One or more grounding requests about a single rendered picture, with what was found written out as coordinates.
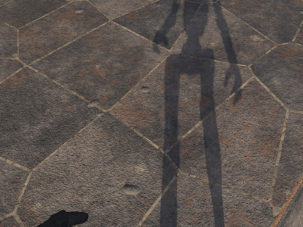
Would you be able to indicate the robot left hand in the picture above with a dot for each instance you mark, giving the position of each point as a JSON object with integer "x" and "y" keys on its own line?
{"x": 65, "y": 219}

